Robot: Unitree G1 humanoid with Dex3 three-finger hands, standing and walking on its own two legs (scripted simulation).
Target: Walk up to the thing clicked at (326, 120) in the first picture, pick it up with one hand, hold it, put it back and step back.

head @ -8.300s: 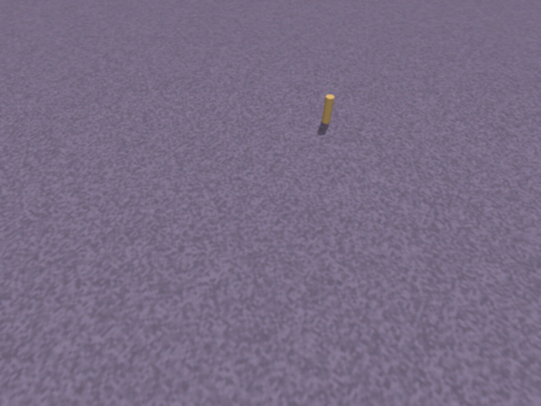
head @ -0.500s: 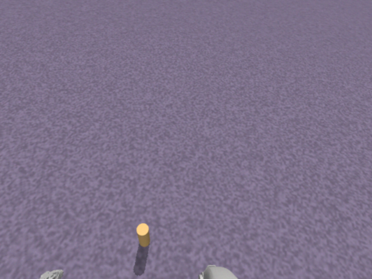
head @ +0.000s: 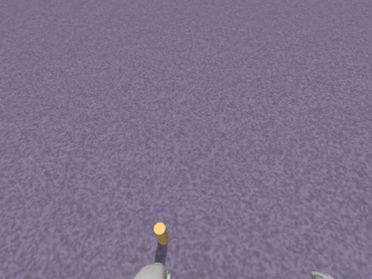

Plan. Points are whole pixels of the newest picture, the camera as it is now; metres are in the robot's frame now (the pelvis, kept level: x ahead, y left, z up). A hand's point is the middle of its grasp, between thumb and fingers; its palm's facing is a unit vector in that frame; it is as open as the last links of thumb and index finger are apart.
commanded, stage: walk up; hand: left
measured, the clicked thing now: (161, 234) +0.39 +0.16 -0.68
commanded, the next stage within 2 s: stand in 1.94 s
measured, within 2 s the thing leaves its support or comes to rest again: neither
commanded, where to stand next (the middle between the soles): +0.04 +0.00 m, yaw -1 degrees
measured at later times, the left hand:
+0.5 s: hand out of the picture +0.00 +0.25 -0.15, palm faces -0.10 -0.92 -0.39, open 7.4 cm
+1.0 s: hand out of the picture +0.00 +0.23 -0.14, palm faces -0.04 -0.93 -0.37, open 7.4 cm
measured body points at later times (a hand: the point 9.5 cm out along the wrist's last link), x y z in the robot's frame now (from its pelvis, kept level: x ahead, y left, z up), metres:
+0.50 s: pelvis -0.04 -0.02 -0.01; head +0.00 -0.03 +0.44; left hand +0.01 +0.30 -0.13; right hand +0.03 -0.35 -0.12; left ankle +0.02 +0.12 -0.68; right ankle -0.07 -0.13 -0.73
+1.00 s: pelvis -0.10 -0.02 +0.00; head -0.10 -0.03 +0.45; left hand +0.00 +0.28 -0.12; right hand +0.02 -0.31 -0.12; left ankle -0.06 +0.09 -0.73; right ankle -0.08 -0.15 -0.73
